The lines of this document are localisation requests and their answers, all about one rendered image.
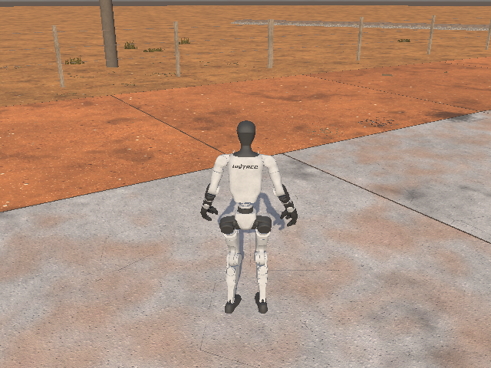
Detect robot left forearm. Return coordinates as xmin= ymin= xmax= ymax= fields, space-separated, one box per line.
xmin=203 ymin=184 xmax=216 ymax=209

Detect left robot upper arm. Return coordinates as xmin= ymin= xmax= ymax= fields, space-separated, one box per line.
xmin=207 ymin=154 xmax=230 ymax=195

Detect left robot hand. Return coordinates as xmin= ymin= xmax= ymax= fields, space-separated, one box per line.
xmin=200 ymin=206 xmax=218 ymax=221

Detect robot left thigh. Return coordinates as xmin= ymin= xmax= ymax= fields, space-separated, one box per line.
xmin=219 ymin=214 xmax=242 ymax=266

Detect right robot hand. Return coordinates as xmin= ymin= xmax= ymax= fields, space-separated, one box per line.
xmin=280 ymin=209 xmax=298 ymax=227

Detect robot left shin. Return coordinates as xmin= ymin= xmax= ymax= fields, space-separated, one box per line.
xmin=226 ymin=252 xmax=240 ymax=304

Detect right robot upper arm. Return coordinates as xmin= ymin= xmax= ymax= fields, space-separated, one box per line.
xmin=262 ymin=154 xmax=285 ymax=197

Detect robot right forearm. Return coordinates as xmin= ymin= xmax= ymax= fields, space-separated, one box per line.
xmin=278 ymin=184 xmax=295 ymax=212

